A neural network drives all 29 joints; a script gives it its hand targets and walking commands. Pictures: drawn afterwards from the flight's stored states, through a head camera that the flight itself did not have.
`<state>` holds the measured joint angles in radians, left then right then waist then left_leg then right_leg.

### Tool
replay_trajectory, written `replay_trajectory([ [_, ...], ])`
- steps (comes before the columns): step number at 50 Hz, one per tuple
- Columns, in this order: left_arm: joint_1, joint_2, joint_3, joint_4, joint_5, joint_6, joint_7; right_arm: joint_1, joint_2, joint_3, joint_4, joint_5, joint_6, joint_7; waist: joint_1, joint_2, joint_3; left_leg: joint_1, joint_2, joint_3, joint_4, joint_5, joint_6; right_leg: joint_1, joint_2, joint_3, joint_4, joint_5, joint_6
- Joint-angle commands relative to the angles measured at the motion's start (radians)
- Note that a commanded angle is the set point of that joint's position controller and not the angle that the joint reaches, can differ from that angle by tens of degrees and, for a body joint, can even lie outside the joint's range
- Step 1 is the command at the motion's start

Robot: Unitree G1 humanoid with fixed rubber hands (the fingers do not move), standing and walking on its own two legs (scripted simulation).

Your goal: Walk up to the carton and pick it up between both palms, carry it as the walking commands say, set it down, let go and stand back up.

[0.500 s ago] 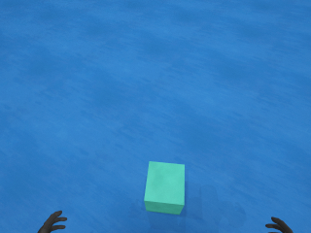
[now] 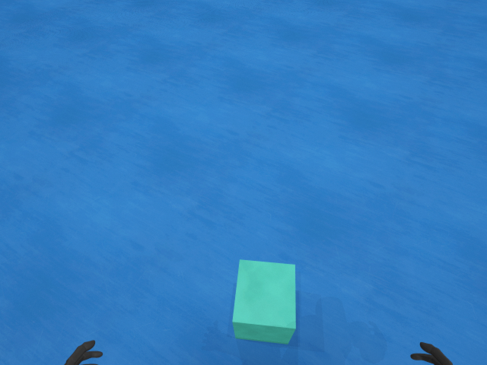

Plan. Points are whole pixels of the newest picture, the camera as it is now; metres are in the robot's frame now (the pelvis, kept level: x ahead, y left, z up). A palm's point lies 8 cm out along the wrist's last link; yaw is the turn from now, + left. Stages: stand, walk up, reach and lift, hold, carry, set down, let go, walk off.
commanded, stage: walk up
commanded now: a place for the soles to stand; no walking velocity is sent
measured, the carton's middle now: (264, 302) +0.40 -0.03 -0.66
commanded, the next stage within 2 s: reach and lift in 0.38 s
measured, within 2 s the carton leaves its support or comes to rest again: neither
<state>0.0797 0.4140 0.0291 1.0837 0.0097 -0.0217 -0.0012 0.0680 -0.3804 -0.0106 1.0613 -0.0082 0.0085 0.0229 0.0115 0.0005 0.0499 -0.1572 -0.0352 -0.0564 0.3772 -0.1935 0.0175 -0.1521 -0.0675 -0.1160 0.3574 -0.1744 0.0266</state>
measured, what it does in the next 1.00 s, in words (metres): lowers itself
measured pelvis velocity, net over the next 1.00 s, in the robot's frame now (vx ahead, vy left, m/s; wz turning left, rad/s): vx -0.02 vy -0.01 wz -0.05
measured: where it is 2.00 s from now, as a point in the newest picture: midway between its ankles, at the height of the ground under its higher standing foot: outside the picture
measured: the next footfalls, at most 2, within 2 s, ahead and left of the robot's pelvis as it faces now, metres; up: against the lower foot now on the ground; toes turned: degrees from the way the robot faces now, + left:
none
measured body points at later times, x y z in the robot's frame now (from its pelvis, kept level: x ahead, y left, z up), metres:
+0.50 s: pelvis -0.01 -0.01 -0.01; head +0.04 +0.00 +0.44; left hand +0.15 +0.30 -0.11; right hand +0.15 -0.31 -0.11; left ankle +0.01 +0.11 -0.75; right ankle +0.01 -0.13 -0.75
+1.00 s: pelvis -0.02 -0.01 -0.06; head +0.11 -0.02 +0.37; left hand +0.24 +0.26 -0.15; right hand +0.24 -0.26 -0.16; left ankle +0.01 +0.11 -0.75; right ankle +0.01 -0.13 -0.75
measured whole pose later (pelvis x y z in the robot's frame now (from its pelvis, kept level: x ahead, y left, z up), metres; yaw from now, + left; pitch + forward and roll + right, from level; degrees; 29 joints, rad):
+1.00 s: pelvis -0.02 -0.01 -0.06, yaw -3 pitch +14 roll +0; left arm -0.13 0.29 0.19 0.56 0.00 0.24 -0.06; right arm -0.18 -0.22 -0.10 0.54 -0.03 0.27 0.00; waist 0.02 0.00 0.05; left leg -0.77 0.00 -0.02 0.94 -0.41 -0.01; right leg -0.79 -0.02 -0.01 0.93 -0.38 0.00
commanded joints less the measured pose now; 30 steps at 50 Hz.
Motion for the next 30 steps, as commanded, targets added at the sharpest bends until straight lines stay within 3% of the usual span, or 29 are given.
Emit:
replay_trajectory([
  [1, -0.037, 0.176, 0.027, -0.046, -0.001, -0.014, 0.006, -0.053, -0.21, -0.04, -0.048, -0.003, -0.014, -0.012, 0.007, 0.046, -0.036, -0.079, 0.126, -0.116, -0.09, 0.138, 0.023, 0.069, -0.089, 0.127, -0.037, 0.056, -0.044],
  [2, -0.021, 0.174, 0.029, -0.034, -0.008, -0.012, 0.008, -0.038, -0.201, -0.032, -0.052, -0.003, -0.018, -0.009, -0.001, 0.079, -0.077, -0.057, 0.13, -0.119, -0.094, 0.155, 0.016, 0.096, -0.083, 0.102, -0.031, 0.025, -0.033],
  [3, -0.034, 0.178, 0.03, -0.048, -0.005, -0.014, 0.009, -0.032, -0.198, -0.034, -0.063, -0.001, -0.017, -0.008, -0.002, 0.043, -0.073, -0.071, 0.127, -0.127, -0.081, 0.135, 0.026, 0.099, -0.082, 0.11, -0.038, 0.022, -0.03],
  [4, -0.031, 0.192, 0.035, -0.063, -0.007, -0.015, 0.007, -0.033, -0.197, -0.037, -0.059, 0.002, -0.014, -0.008, 0.004, -0.035, -0.07, -0.054, 0.128, -0.113, -0.064, 0.136, 0.023, 0.084, -0.084, 0.105, -0.043, 0.052, -0.036],
  [5, -0.052, 0.187, 0.035, -0.054, 0.004, -0.011, 0.005, -0.034, -0.21, -0.04, -0.059, 0.004, -0.011, -0.006, -0.011, -0.052, -0.104, -0.046, 0.124, -0.108, -0.052, 0.113, 0.027, 0.084, -0.091, 0.116, -0.044, 0.048, -0.044],
  [6, -0.039, 0.182, 0.036, -0.059, 0.004, -0.011, 0.006, -0.037, -0.22, -0.042, -0.053, -0.001, -0.012, -0.002, -0.002, -0.008, -0.093, -0.034, 0.119, -0.102, -0.039, 0.181, 0.018, 0.084, -0.094, 0.104, -0.035, 0.091, -0.039],
  [8, -0.019, 0.183, 0.037, -0.066, 0.005, -0.01, 0.007, -0.017, -0.221, -0.046, -0.059, -0.005, -0.009, -0.005, 0.003, -0.002, -0.097, -0.056, 0.123, -0.094, -0.052, 0.152, 0.025, 0.1, -0.093, 0.108, -0.033, 0.074, -0.039],
  [9, -0.018, 0.203, 0.035, -0.051, 0.0, -0.011, 0.012, -0.011, -0.214, -0.042, -0.051, 0.003, -0.01, -0.006, -0.006, 0.031, -0.098, -0.037, 0.124, -0.109, -0.047, 0.211, 0.029, 0.099, -0.103, 0.111, -0.023, 0.088, -0.049],
  [10, -0.037, 0.196, 0.039, -0.057, -0.005, -0.012, 0.013, -0.011, -0.184, -0.037, -0.063, 0.007, -0.012, -0.005, -0.003, -0.011, -0.134, -0.005, 0.124, -0.111, -0.036, 0.258, 0.018, 0.126, -0.092, 0.11, -0.019, 0.126, -0.036],
  [11, -0.036, 0.184, 0.033, -0.062, -0.003, -0.011, 0.013, -0.021, -0.202, -0.045, -0.071, -0.003, -0.01, -0.008, -0.001, 0.014, -0.095, -0.015, 0.12, -0.092, -0.015, 0.269, 0.021, 0.082, -0.099, 0.111, -0.032, 0.153, -0.05],
  [13, -0.04, 0.201, 0.039, -0.068, -0.001, -0.012, 0.015, -0.004, -0.198, -0.042, -0.059, 0.004, -0.003, -0.005, -0.011, 0.009, -0.111, -0.005, 0.121, -0.075, -0.016, 0.253, 0.017, 0.091, -0.119, 0.098, -0.015, 0.147, -0.058],
  [14, -0.028, 0.178, 0.034, -0.061, -0.006, -0.014, 0.016, -0.027, -0.193, -0.038, -0.06, 0.002, -0.003, -0.007, 0.006, 0.047, -0.094, -0.03, 0.125, -0.089, -0.035, 0.246, 0.018, 0.096, -0.103, 0.112, -0.029, 0.128, -0.053],
  [16, -0.049, 0.182, 0.035, -0.07, 0.003, -0.004, 0.012, -0.014, -0.205, -0.04, -0.058, -0.001, -0.005, -0.005, -0.002, -0.026, -0.053, -0.068, 0.115, -0.103, -0.055, 0.153, 0.017, 0.093, -0.085, 0.098, -0.041, 0.079, -0.04],
  [18, -0.032, 0.174, 0.035, -0.071, -0.002, -0.004, 0.009, -0.022, -0.21, -0.043, -0.056, 0.003, -0.007, -0.007, 0.013, 0.022, -0.073, -0.043, 0.134, -0.116, -0.067, 0.174, 0.024, 0.097, -0.09, 0.101, -0.027, 0.046, -0.048],
  [19, -0.029, 0.177, 0.04, -0.062, -0.004, -0.005, 0.009, -0.033, -0.191, -0.038, -0.065, 0.0, -0.007, -0.01, 0.013, 0.014, -0.08, -0.049, 0.134, -0.123, -0.067, 0.171, 0.03, 0.099, -0.092, 0.097, -0.033, 0.032, -0.056],
  [20, -0.304, 0.018, 0.109, -0.413, 0.011, 0.073, -0.014, -0.229, -0.103, -0.183, -0.416, -0.068, 0.06, 0.04, -0.053, -0.046, -0.016, -0.214, -0.023, 0.051, 0.045, -0.072, -0.043, -0.068, 0.1, 0.077, 0.047, -0.092, -0.038],
  [21, -0.247, 0.042, 0.123, -0.497, 0.041, 0.128, -0.033, -0.146, -0.118, -0.159, -0.482, -0.045, 0.108, 0.05, -0.027, 0.017, -0.024, -0.205, 0.008, 0.111, 0.03, -0.171, -0.038, -0.019, 0.092, 0.034, 0.06, -0.144, -0.023],
  [22, -0.177, 0.026, 0.142, -0.455, 0.035, 0.164, -0.033, -0.145, -0.109, -0.167, -0.46, -0.05, 0.148, 0.052, -0.006, -0.008, 0.053, -0.312, 0.025, 0.099, 0.014, -0.265, -0.024, 0.049, 0.115, 0.017, 0.098, -0.166, -0.01],
  [23, -0.126, 0.038, 0.155, -0.481, 0.053, 0.204, -0.049, -0.117, -0.147, -0.147, -0.493, -0.058, 0.194, 0.062, -0.013, 0.049, 0.132, -0.416, 0.051, 0.106, -0.009, -0.357, -0.024, 0.085, 0.131, 0.008, 0.141, -0.198, -0.007],
  [24, -0.089, 0.083, 0.163, -0.51, 0.057, 0.231, -0.047, -0.092, -0.179, -0.163, -0.528, -0.058, 0.228, 0.062, -0.017, 0.072, 0.102, -0.418, 0.063, 0.092, -0.052, -0.34, -0.008, 0.136, 0.151, 0.005, 0.171, -0.137, 0.008],
  [25, -0.033, 0.076, 0.144, -0.517, 0.057, 0.264, -0.043, -0.039, -0.154, -0.16, -0.482, -0.066, 0.261, 0.061, -0.006, 0.021, 0.048, -0.368, 0.04, 0.097, -0.044, -0.297, -0.009, 0.146, 0.15, -0.02, 0.163, -0.126, 0.012],
  [26, 0.016, 0.084, 0.163, -0.525, 0.064, 0.281, -0.043, 0.036, -0.09, -0.136, -0.445, -0.039, 0.277, 0.051, 0.005, 0.067, 0.05, -0.372, 0.025, 0.092, -0.02, -0.26, -0.009, 0.151, 0.136, 0.019, 0.166, -0.092, 0.005],
  [27, 0.036, 0.062, 0.157, -0.535, 0.072, 0.278, -0.051, 0.013, -0.068, -0.125, -0.501, -0.046, 0.279, 0.047, 0.034, 0.006, 0.007, -0.319, 0.012, 0.101, 0.009, -0.207, -0.007, 0.111, 0.131, 0.021, 0.168, -0.076, 0.009],
  [28, 0.04, 0.07, 0.164, -0.54, 0.065, 0.275, -0.054, -0.008, -0.106, -0.174, -0.543, -0.079, 0.266, 0.043, 0.022, -0.039, -0.057, -0.278, -0.009, 0.094, 0.056, -0.088, -0.031, 0.082, 0.121, 0.056, 0.16, -0.018, 0.008],
  [29, -0.017, 0.096, 0.208, -0.593, 0.075, 0.272, -0.05, -0.02, -0.091, -0.17, -0.581, -0.077, 0.252, 0.042, 0.038, -0.004, -0.12, -0.203, -0.02, 0.111, 0.131, -0.043, -0.038, 0.049, 0.098, 0.091, 0.166, -0.029, -0.002],
  [30, 0.021, 0.033, 0.2, -0.558, 0.056, 0.259, -0.06, -0.055, -0.047, -0.129, -0.574, -0.039, 0.251, 0.036, 0.078, 0.043, -0.082, -0.257, 0.001, 0.102, 0.168, 0.0, -0.039, -0.002, 0.103, 0.119, 0.196, -0.027, -0.016],
])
